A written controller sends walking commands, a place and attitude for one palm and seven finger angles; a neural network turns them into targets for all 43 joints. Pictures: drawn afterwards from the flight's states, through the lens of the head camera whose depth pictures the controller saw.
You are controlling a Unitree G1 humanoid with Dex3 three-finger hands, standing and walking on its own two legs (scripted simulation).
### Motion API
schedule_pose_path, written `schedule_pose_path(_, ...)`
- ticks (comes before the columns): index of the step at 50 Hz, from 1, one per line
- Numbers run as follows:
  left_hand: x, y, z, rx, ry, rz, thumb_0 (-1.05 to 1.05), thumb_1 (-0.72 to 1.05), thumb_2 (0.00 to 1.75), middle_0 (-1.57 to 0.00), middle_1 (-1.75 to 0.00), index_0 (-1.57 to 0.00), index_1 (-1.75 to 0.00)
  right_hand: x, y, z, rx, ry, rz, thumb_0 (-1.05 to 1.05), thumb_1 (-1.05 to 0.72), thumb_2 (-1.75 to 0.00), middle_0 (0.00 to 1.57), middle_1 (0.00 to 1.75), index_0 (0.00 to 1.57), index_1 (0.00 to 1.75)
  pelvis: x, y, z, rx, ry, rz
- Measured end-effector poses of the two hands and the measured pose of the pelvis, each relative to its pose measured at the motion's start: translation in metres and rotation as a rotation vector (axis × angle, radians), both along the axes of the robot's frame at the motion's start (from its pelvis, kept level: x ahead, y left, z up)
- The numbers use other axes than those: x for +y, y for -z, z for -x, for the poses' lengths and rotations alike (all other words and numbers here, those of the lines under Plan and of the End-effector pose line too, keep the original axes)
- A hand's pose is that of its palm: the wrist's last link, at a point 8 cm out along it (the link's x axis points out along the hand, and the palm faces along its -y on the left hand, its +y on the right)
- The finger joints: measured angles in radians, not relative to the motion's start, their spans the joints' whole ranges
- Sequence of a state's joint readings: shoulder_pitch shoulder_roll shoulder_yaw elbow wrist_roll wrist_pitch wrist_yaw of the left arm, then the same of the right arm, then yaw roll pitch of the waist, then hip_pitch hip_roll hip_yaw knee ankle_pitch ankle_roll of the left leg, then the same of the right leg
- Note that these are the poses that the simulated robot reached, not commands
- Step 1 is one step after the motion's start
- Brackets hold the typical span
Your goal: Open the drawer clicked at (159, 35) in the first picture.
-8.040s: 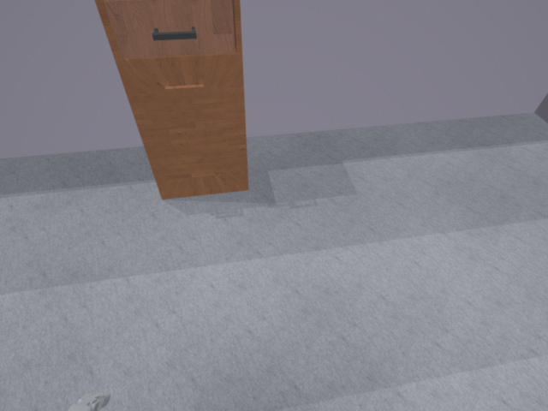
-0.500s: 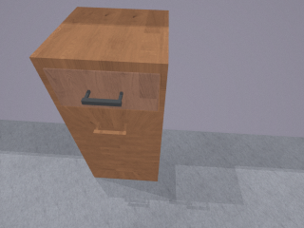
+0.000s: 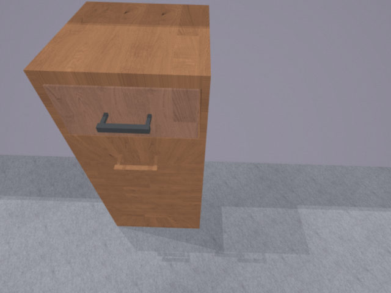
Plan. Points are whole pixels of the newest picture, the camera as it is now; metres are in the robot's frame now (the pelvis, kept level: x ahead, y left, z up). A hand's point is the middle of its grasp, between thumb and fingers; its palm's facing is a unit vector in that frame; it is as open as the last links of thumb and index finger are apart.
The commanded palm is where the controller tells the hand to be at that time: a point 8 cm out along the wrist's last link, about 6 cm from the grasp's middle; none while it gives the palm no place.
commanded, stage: look again from close up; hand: left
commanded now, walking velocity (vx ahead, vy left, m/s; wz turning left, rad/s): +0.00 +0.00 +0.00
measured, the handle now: (125, 122) +0.51 +0.22 +0.03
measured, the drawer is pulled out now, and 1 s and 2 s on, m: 0.00 0.00 0.00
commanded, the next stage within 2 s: raise the hand with hooked fingers in 0.30 s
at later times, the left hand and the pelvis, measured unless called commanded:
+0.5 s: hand out of the picture +0.04 +0.24 -0.13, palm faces -0.04 -0.93 -0.37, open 7.5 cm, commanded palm +0.08 +0.26 -0.05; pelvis -0.03 +0.04 +0.00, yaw -1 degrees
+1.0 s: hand (56, 279) +0.15 +0.27 -0.02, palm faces +0.10 -0.10 -0.99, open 9.7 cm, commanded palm +0.14 +0.26 +0.04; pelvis -0.04 +0.01 -0.04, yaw +3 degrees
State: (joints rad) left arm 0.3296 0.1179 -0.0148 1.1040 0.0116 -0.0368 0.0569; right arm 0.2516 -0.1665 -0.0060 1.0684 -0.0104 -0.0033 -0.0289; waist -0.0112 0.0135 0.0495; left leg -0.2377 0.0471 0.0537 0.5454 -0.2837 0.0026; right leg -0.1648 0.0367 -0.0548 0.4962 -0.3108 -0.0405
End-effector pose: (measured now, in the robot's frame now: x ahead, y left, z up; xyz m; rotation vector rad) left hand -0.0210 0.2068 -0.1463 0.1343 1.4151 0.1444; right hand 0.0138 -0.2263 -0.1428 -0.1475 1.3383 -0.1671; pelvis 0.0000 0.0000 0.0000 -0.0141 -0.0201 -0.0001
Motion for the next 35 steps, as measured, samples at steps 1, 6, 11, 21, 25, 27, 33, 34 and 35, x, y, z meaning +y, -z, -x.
schedule_pose_path(1, 0.003, 0.001, -0.002, -0.007, 0.0, 0.001, 0.01, 0.9, 0.9, -0.2, -0.3, -0.2, -0.3, 0.002, -0.001, -0.001, -0.012, -0.001, 0.004, 0.02, -0.93, -0.9, 0.2, 0.3, 0.2, 0.3, 0.002, 0.0, 0.001, -0.005, 0.0, -0.002)
schedule_pose_path(6, 0.02, 0.003, -0.014, -0.072, 0.004, 0.002, 0.01, 0.9, 0.9, -0.2, -0.3, -0.2, -0.3, 0.013, -0.004, 0.001, -0.039, -0.017, 0.013, 0.01, -0.93, -0.9, 0.2, 0.3, 0.2, 0.3, 0.013, 0.0, 0.006, -0.021, -0.002, -0.002)
schedule_pose_path(11, 0.038, 0.002, -0.016, -0.103, 0.013, -0.007, 0.01, 0.91, 0.9, -0.2, -0.3, -0.19, -0.3, 0.025, -0.006, 0.012, -0.03, -0.028, 0.011, 0.01, -0.93, -0.9, 0.2, 0.3, 0.2, 0.3, 0.024, -0.001, 0.013, -0.022, -0.002, -0.002)
schedule_pose_path(21, 0.057, -0.001, 0.007, -0.049, 0.013, -0.016, 0.01, 0.91, 0.9, -0.19, -0.3, -0.19, -0.3, 0.049, -0.005, 0.043, 0.044, -0.027, -0.017, 0.01, -0.91, -0.9, 0.2, 0.3, 0.2, 0.3, 0.041, -0.002, 0.021, -0.005, -0.004, -0.001)
schedule_pose_path(25, 0.072, -0.055, -0.055, -0.409, 0.175, -0.194, 0.02, 0.89, 0.89, -0.2, -0.31, -0.2, -0.3, 0.043, -0.013, 0.023, -0.175, -0.027, 0.039, 0.02, -0.93, -0.9, 0.2, 0.3, 0.2, 0.3, 0.045, 0.002, 0.028, 0.008, 0.011, -0.023)
schedule_pose_path(27, 0.074, -0.092, -0.094, -0.609, 0.247, -0.31, 0.02, 0.87, 0.89, -0.2, -0.32, -0.2, -0.32, 0.037, -0.014, 0.002, -0.312, -0.023, 0.052, 0.02, -0.93, -0.9, 0.2, 0.3, 0.2, 0.3, 0.046, 0.006, 0.031, 0.015, -0.002, -0.037)
schedule_pose_path(33, 0.057, -0.181, -0.18, -1.012, 0.64, -0.775, 0.01, 0.78, 0.85, -0.21, -0.38, -0.2, -0.37, 0.026, -0.031, -0.079, -0.62, -0.089, 0.052, 0.02, -0.92, -0.9, 0.2, 0.3, 0.2, 0.3, 0.046, 0.018, 0.043, 0.071, 0.004, -0.032)
schedule_pose_path(34, 0.053, -0.184, -0.183, -1.032, 0.691, -0.833, 0.01, 0.76, 0.84, -0.2, -0.39, -0.2, -0.39, 0.024, -0.037, -0.092, -0.65, -0.097, 0.047, 0.02, -0.92, -0.9, 0.2, 0.3, 0.2, 0.3, 0.044, 0.02, 0.044, 0.08, 0.016, -0.035)
schedule_pose_path(35, 0.049, -0.184, -0.184, -1.036, 0.736, -0.875, 0.01, 0.74, 0.83, -0.2, -0.4, -0.2, -0.4, 0.023, -0.042, -0.103, -0.67, -0.106, 0.041, 0.02, -0.91, -0.9, 0.2, 0.3, 0.2, 0.3, 0.042, 0.021, 0.044, 0.086, 0.027, -0.038)
